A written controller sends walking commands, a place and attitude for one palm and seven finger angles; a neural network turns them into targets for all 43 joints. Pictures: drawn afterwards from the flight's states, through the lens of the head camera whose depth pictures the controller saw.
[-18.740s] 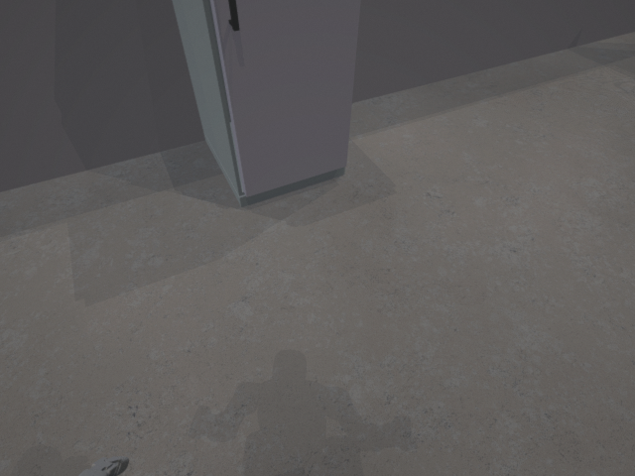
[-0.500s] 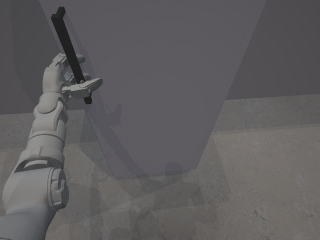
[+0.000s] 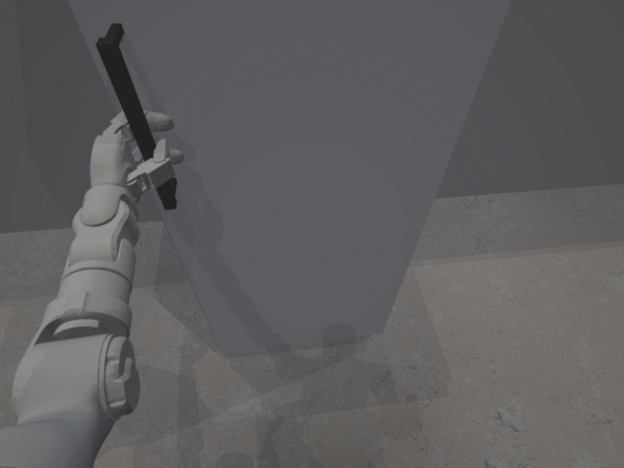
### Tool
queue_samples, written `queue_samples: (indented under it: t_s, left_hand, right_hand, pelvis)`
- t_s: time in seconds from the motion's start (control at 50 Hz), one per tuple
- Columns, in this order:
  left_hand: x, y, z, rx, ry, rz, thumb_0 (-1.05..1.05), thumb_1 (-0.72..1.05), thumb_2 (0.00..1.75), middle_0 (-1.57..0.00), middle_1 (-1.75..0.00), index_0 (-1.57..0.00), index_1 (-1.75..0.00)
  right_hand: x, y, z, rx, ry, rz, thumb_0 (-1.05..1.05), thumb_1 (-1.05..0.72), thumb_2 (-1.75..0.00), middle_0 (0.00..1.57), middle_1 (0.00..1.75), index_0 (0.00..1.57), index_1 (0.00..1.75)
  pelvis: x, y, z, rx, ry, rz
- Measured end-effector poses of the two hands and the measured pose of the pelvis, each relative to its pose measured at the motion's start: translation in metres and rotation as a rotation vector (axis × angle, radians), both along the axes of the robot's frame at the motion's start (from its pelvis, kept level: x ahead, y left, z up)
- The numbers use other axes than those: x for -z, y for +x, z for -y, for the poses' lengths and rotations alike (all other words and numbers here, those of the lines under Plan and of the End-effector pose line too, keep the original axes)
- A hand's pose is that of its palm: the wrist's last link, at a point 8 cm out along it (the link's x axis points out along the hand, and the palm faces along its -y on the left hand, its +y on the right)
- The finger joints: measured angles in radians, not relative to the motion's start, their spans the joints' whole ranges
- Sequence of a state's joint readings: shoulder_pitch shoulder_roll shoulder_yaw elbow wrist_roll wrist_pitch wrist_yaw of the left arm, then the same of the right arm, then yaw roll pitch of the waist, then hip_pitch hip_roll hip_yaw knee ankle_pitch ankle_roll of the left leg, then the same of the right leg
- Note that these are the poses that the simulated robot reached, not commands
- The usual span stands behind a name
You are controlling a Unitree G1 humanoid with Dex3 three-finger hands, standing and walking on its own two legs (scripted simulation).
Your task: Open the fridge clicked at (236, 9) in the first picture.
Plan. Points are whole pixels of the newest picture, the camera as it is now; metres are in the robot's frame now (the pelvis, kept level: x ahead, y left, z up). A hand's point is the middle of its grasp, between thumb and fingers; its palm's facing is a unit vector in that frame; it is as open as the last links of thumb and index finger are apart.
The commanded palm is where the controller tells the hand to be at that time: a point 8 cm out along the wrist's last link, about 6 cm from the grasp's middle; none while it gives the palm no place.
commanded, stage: grip the handle and tug to test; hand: left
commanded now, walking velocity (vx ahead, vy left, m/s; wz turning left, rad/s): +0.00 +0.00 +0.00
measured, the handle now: (147, 130) +0.51 +0.21 +0.17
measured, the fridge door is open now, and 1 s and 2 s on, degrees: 0 1 27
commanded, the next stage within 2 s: pull the door a little, standing still in 0.48 s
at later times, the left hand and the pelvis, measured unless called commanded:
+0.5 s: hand (165, 168) +0.45 +0.18 +0.15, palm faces +0.12 -0.99 +0.01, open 5.5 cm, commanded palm +0.40 +0.23 +0.15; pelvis +0.03 +0.00 +0.01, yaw -2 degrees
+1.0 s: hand (166, 171) +0.44 +0.18 +0.15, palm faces +0.13 -0.99 +0.01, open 5.8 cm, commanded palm +0.37 +0.22 +0.15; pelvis +0.06 +0.01 +0.02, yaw -3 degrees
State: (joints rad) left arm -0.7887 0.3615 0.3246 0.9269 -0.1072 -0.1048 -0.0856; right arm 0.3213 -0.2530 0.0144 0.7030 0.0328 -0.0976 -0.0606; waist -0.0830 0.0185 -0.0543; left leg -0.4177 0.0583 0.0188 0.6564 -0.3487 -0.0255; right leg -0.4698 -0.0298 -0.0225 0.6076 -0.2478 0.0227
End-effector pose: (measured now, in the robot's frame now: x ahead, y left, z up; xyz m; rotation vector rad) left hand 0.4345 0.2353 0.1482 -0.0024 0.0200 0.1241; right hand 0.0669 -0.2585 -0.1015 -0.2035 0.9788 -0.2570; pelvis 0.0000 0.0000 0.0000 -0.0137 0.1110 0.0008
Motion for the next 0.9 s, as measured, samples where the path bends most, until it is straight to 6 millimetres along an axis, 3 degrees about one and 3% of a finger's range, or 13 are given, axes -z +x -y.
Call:
queue_samples:
  t_s: [0.3,0.7,0.9]
  left_hand:
    - [-0.002,-0.008,0.001,-0.005,-0.003,0.015,0.01,0.8,0.81,-0.36,-1.39,-0.36,-1.39]
    - [-0.004,-0.012,0.002,0.002,-0.013,-0.012,0.02,0.8,0.83,-0.29,-1.34,-0.32,-1.36]
    - [-0.004,-0.014,0.004,-0.011,-0.011,-0.018,0.02,0.81,0.83,-0.25,-1.31,-0.29,-1.36]
  right_hand:
    - [-0.005,0.002,0.004,0.047,0.001,0.005,0.01,-0.9,-0.9,0.2,0.3,0.2,0.3]
    - [-0.02,0.086,-0.012,-0.02,0.008,0.095,0.01,-0.9,-0.9,0.2,0.3,0.2,0.3]
    - [-0.023,0.103,-0.022,-0.024,0.047,0.131,0.01,-0.9,-0.9,0.2,0.3,0.2,0.3]
  pelvis:
    - [-0.005,0.012,-0.001,0.023,-0.001,0.022]
    - [-0.011,0.042,-0.007,0.01,-0.009,0.043]
    - [-0.013,0.051,-0.008,0.025,-0.007,0.046]
